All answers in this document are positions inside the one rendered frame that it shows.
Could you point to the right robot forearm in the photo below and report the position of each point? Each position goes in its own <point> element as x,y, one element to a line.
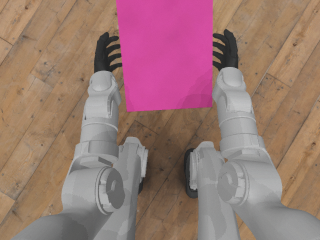
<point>236,118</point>

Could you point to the left robot hand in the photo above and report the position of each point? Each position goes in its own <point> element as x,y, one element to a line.
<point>101,60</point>

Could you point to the robot right upper arm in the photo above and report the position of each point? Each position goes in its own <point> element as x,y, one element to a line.
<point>254,189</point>

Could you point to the robot left upper arm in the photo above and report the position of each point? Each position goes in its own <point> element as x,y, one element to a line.
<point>89,197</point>

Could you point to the right robot hand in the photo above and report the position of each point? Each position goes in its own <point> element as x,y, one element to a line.
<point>229,58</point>

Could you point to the robot left thigh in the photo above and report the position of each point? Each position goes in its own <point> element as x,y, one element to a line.
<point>132,166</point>

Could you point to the left robot shin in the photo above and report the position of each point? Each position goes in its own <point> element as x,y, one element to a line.
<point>131,140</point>

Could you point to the carton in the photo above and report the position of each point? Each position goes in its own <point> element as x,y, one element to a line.
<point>167,53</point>

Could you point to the left robot forearm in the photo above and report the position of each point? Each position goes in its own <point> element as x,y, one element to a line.
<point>98,140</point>

